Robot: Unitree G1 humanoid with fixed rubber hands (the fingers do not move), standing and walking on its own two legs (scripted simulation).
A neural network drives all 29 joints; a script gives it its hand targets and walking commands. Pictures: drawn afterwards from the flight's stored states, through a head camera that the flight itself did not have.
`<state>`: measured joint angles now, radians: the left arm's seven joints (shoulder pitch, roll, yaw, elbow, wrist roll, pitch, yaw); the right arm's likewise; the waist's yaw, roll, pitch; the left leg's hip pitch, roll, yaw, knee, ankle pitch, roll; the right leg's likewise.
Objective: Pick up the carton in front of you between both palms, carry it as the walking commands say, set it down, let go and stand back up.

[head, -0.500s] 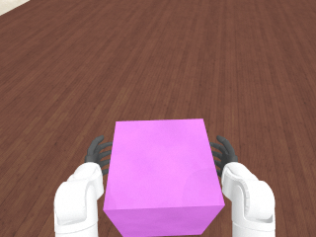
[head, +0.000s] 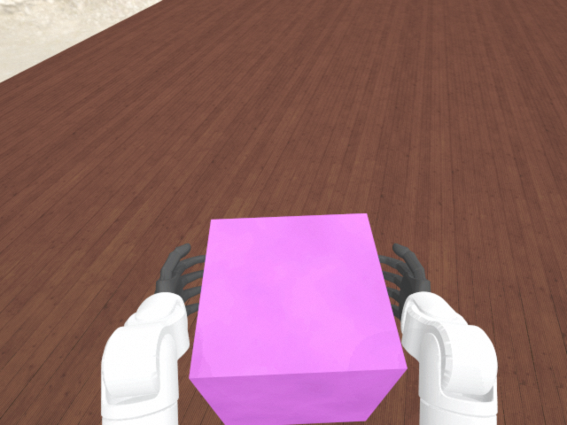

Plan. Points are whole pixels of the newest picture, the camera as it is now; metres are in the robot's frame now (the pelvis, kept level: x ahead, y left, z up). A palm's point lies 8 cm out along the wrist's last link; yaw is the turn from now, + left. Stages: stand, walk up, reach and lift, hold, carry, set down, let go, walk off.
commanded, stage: carry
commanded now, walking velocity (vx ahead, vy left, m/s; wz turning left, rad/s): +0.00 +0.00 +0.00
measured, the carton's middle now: (293, 326) +0.27 +0.00 +0.01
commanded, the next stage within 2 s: none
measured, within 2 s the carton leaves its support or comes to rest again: neither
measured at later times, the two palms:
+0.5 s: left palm (155, 296) +0.27 +0.18 +0.09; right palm (390, 299) +0.27 -0.12 +0.09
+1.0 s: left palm (164, 333) +0.24 +0.17 +0.05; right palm (394, 332) +0.24 -0.13 +0.05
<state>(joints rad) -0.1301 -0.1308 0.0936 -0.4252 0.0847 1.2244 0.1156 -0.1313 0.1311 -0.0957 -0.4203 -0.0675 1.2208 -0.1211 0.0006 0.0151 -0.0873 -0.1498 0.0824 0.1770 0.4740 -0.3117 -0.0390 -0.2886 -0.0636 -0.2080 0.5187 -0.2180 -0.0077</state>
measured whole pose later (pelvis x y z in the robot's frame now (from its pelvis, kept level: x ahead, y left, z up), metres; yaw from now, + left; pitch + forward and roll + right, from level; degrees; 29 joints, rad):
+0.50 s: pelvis +0.02 +0.03 -0.01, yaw +1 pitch +4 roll -1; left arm -0.12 -0.13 0.07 -0.45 0.08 1.24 0.12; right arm -0.09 0.13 -0.09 -0.46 -0.07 1.23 -0.11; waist -0.01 0.02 -0.07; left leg -0.08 0.05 0.20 0.40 -0.37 0.00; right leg -0.26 -0.10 -0.22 0.53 -0.26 0.02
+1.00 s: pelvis -0.02 +0.01 -0.01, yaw +1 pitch +2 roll +0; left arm -0.15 -0.13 0.10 -0.13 0.17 1.04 0.05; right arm -0.12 0.13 -0.10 -0.14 -0.16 1.03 -0.05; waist 0.00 0.02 -0.09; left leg -0.15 0.07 0.20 0.50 -0.37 0.00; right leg -0.29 -0.09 -0.22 0.53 -0.26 -0.01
